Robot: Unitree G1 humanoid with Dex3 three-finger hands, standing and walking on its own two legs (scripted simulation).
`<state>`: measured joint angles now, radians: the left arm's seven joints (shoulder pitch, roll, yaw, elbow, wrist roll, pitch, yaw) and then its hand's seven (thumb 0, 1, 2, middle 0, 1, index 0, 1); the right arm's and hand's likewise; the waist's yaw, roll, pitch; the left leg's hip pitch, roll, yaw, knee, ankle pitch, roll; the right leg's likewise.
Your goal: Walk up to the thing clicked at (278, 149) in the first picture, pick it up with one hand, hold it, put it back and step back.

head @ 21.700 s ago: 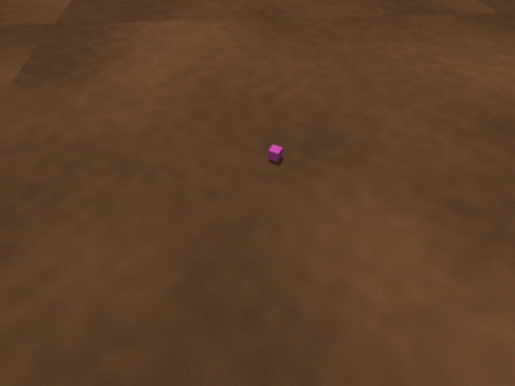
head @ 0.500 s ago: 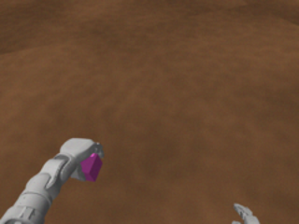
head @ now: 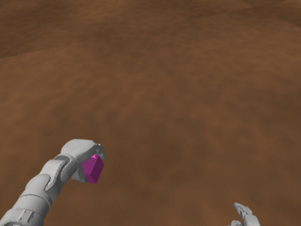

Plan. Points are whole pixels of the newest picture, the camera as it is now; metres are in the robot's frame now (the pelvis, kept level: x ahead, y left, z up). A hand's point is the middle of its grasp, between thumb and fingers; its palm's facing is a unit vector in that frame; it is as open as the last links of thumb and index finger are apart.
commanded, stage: hold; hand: left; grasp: from above
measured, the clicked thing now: (88, 167) +0.30 +0.22 -0.07
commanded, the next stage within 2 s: crouch in 0.32 s
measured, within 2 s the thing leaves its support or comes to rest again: neither
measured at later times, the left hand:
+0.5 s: hand (82, 162) +0.30 +0.22 -0.02, palm faces -0.48 +0.00 -0.88, open 9.1 cm
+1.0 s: hand (96, 175) +0.33 +0.23 -0.20, palm faces -0.43 +0.09 -0.90, open 9.3 cm
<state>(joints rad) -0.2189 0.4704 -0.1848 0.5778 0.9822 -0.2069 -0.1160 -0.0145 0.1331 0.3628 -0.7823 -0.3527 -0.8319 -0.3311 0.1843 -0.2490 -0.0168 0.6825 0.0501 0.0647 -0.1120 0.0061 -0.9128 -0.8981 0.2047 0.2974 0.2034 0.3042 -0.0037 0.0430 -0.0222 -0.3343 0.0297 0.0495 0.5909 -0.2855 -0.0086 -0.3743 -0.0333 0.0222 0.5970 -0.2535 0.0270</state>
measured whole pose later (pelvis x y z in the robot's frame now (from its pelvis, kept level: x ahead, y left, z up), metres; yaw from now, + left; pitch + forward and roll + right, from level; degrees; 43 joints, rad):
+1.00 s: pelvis -0.02 +0.00 -0.09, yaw +1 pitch +20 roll -1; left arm -0.52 0.44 -0.15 1.07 1.25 -0.25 0.31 -0.03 0.09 0.48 -0.72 -0.47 -0.76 -0.46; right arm 0.22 -0.27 -0.08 0.70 -0.02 0.11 -0.03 0.00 -0.91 -0.90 0.21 0.30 0.20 0.30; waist -0.08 0.00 -0.14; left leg -1.06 0.04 0.00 1.21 -0.50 -0.01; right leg -1.07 -0.03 0.00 1.17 -0.45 0.03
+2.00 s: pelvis -0.06 +0.00 -0.37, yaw -2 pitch +37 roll -6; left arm -1.00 0.68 0.02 1.38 1.35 -0.28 0.32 -0.02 0.11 0.45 -0.74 -0.42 -0.78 -0.41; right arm 0.20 -0.26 0.00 0.73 -0.13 -0.02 0.11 0.00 -0.93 -0.90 0.21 0.30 0.20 0.30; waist -0.26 0.01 -0.10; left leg -2.15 0.01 -0.10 2.21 -0.71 -0.01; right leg -2.13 -0.03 -0.03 2.13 -0.65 0.04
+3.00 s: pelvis -0.07 +0.01 -0.44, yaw -5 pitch +34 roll -9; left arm -1.08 0.83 0.04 1.51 1.40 -0.33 0.38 -0.02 0.14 0.36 -0.78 -0.35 -0.82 -0.34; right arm 0.18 -0.28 0.11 0.71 -0.17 -0.04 0.14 0.00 -0.93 -0.90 0.21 0.30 0.20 0.30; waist -0.34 -0.04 0.01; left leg -2.33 0.00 -0.16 2.44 -0.71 -0.01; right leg -2.28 -0.02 -0.06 2.31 -0.63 0.05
